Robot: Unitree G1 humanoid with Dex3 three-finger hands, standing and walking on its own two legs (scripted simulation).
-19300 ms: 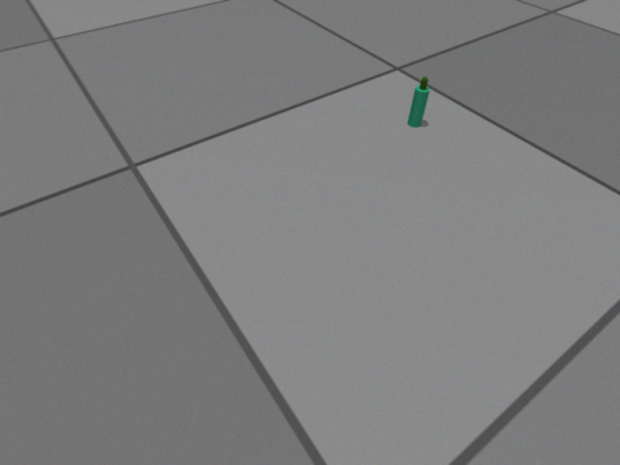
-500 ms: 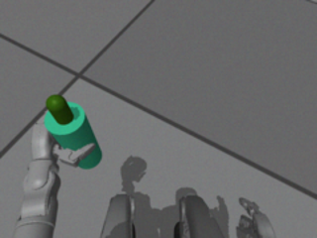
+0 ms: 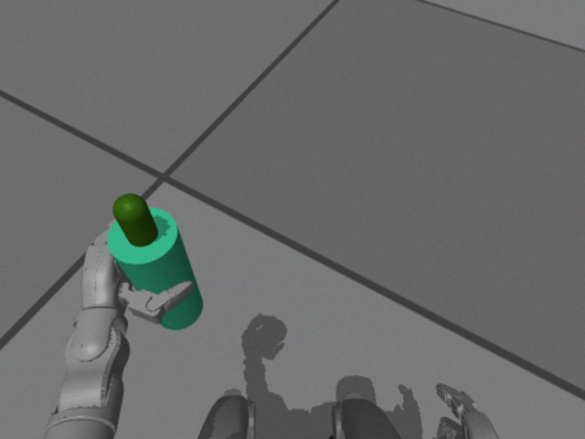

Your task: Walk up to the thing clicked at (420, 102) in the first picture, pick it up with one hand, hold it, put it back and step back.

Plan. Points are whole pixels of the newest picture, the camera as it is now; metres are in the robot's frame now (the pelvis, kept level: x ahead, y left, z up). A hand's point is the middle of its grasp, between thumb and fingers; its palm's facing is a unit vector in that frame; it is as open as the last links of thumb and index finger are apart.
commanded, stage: lift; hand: left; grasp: from the side
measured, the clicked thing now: (158, 266) +0.34 +0.18 +0.02
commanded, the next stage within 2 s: hold in 0.62 s
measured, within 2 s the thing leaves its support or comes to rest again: neither
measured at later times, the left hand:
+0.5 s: hand (163, 255) +0.34 +0.17 +0.06, palm faces +0.09 -1.00 -0.03, open 10.4 cm
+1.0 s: hand (156, 248) +0.34 +0.17 +0.08, palm faces +0.09 -1.00 -0.03, open 10.3 cm
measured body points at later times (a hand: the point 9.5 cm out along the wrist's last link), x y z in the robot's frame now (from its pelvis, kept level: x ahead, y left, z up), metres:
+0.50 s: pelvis +0.01 -0.01 +0.03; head +0.08 +0.00 +0.48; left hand +0.33 +0.22 +0.06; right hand +0.14 -0.25 -0.08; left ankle +0.03 +0.12 -0.65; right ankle +0.02 -0.13 -0.65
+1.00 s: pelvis +0.02 +0.00 +0.05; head +0.07 +0.01 +0.49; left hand +0.33 +0.22 +0.08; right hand +0.14 -0.25 -0.06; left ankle +0.03 +0.12 -0.65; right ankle +0.02 -0.13 -0.65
